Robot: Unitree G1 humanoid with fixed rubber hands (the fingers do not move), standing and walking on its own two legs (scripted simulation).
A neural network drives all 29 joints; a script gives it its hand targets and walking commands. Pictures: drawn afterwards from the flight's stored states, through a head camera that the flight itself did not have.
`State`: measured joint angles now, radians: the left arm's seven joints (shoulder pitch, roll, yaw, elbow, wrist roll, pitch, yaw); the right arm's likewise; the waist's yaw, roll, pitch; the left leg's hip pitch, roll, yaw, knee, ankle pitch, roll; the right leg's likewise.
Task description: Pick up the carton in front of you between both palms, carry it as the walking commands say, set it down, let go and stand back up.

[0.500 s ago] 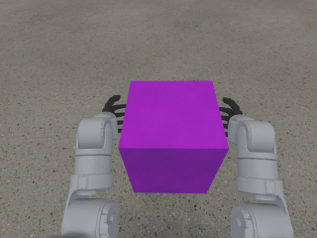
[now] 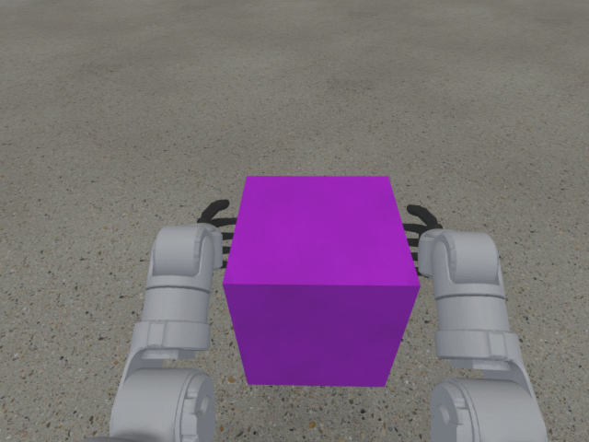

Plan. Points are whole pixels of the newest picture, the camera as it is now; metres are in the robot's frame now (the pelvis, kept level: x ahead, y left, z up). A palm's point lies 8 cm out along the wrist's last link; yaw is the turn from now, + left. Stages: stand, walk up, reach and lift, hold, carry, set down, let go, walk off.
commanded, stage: carry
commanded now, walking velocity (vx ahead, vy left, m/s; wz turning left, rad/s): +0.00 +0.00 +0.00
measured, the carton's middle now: (316, 282) +0.34 +0.00 +0.04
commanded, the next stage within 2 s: hold in 1.30 s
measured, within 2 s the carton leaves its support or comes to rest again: neither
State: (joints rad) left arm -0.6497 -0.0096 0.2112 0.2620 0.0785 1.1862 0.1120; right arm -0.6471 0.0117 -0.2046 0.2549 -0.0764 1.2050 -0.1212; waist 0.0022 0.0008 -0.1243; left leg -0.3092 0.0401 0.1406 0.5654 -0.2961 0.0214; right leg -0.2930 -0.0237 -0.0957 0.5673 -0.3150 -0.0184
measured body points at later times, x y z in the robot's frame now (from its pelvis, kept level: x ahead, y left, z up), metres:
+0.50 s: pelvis -0.02 +0.01 +0.00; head -0.07 +0.01 +0.45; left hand +0.28 +0.16 +0.05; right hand +0.28 -0.14 +0.05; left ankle +0.00 +0.10 -0.73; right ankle -0.01 -0.10 -0.73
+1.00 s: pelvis -0.05 +0.01 +0.00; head -0.09 +0.02 +0.45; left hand +0.26 +0.16 +0.05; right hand +0.26 -0.14 +0.04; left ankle +0.00 +0.10 -0.73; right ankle -0.01 -0.10 -0.73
